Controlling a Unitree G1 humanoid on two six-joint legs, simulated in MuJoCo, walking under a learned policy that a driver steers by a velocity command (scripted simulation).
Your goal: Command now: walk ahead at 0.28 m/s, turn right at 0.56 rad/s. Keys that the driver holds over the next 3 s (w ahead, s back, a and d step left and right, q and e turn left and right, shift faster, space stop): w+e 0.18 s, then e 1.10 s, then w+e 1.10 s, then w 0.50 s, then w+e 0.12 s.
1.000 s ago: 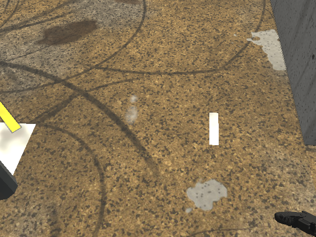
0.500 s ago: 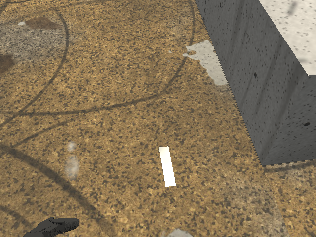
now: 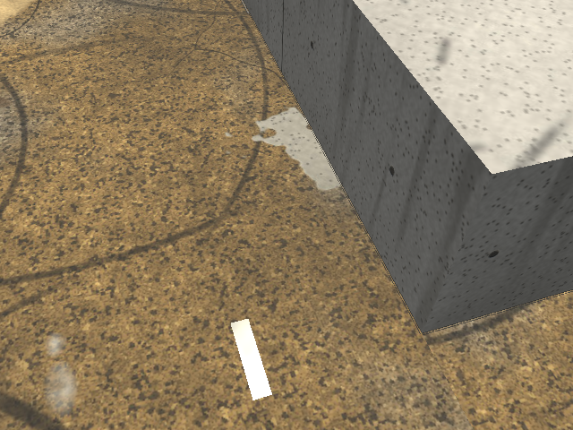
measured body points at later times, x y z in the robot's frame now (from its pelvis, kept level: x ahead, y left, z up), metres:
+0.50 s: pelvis +0.13 -0.08 -0.01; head +0.18 -0.11 +0.44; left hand +0.40 +0.12 -0.08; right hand +0.13 -0.39 -0.12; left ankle +0.08 +0.09 -0.64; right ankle +0.17 -0.19 -0.73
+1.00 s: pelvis +0.22 -0.07 +0.00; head +0.25 -0.08 +0.45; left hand +0.51 +0.08 -0.10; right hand +0.19 -0.39 -0.07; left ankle +0.30 +0.00 -0.73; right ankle +0.12 -0.17 -0.65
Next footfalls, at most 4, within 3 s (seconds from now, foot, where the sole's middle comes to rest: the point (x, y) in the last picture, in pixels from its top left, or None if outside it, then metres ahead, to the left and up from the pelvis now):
0.38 right None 0.21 -0.20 -0.77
0.84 left None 0.34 -0.02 -0.77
1.26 right None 0.15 -0.21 -0.77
1.74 left None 0.43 -0.21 -0.77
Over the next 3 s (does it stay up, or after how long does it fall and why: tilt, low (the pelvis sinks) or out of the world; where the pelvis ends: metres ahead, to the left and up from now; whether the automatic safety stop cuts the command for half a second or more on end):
stays up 0.43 -0.86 0.01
